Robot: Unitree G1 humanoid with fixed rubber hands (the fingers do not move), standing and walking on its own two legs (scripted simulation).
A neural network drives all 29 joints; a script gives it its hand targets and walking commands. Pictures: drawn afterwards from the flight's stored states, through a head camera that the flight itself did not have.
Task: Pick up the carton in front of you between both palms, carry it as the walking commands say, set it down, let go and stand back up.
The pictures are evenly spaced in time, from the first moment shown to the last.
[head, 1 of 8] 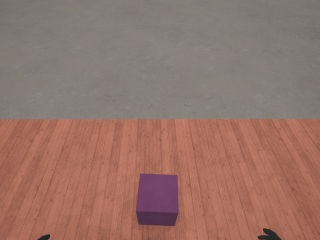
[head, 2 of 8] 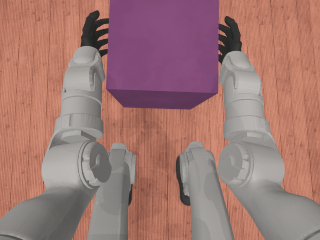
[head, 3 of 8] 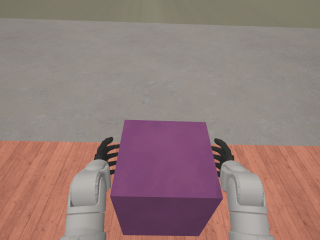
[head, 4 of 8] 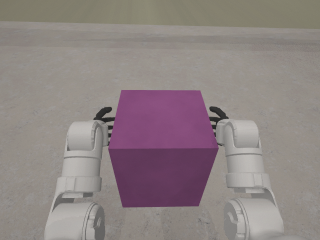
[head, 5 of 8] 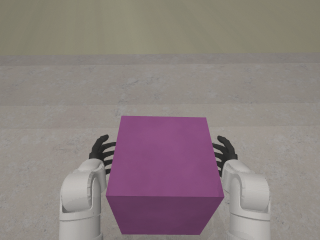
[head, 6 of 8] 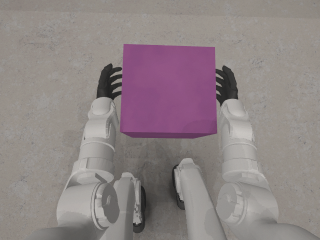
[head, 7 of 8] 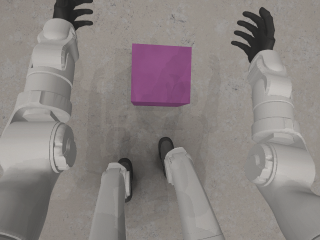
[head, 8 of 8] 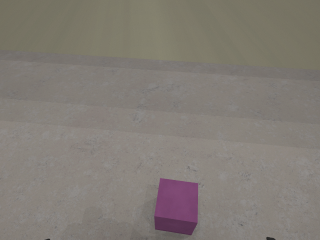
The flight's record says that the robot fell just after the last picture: no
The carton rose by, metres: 0.70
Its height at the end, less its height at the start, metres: -0.12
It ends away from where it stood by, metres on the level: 3.14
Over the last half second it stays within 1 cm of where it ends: yes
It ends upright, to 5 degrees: yes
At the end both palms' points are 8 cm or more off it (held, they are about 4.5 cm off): yes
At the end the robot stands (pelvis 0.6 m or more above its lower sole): yes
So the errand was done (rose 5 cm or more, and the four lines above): yes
